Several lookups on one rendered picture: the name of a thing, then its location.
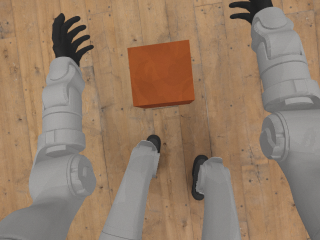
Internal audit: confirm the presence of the right robot forearm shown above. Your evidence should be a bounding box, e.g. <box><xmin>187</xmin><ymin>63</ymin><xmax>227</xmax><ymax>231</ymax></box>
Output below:
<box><xmin>250</xmin><ymin>7</ymin><xmax>320</xmax><ymax>113</ymax></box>

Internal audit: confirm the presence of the carton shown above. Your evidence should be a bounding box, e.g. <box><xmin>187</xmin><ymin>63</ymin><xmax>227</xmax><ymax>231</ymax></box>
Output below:
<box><xmin>127</xmin><ymin>39</ymin><xmax>195</xmax><ymax>109</ymax></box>

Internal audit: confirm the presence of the left robot thigh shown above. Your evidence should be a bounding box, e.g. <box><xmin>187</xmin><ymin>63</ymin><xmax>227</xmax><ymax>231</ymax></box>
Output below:
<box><xmin>98</xmin><ymin>145</ymin><xmax>160</xmax><ymax>240</ymax></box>

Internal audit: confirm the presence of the robot right upper arm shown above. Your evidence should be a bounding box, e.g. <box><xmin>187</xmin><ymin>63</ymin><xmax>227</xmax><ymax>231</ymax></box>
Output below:
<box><xmin>259</xmin><ymin>109</ymin><xmax>320</xmax><ymax>240</ymax></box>

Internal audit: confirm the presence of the left robot foot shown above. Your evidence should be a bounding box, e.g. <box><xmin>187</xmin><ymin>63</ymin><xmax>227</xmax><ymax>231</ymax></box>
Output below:
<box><xmin>147</xmin><ymin>134</ymin><xmax>161</xmax><ymax>153</ymax></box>

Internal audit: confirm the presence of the left robot forearm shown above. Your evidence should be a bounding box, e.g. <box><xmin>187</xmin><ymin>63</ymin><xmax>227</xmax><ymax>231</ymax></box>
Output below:
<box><xmin>28</xmin><ymin>56</ymin><xmax>86</xmax><ymax>198</ymax></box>

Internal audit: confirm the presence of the robot left upper arm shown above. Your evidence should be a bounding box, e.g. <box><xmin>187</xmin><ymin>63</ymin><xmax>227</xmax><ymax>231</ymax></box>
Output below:
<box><xmin>0</xmin><ymin>153</ymin><xmax>97</xmax><ymax>240</ymax></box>

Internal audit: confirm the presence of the left robot hand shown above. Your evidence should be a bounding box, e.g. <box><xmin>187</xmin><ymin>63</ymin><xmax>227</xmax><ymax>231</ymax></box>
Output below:
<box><xmin>52</xmin><ymin>13</ymin><xmax>94</xmax><ymax>67</ymax></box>

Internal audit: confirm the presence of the right robot hand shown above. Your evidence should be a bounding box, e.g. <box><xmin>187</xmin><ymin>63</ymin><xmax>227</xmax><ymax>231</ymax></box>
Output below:
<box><xmin>229</xmin><ymin>0</ymin><xmax>273</xmax><ymax>26</ymax></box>

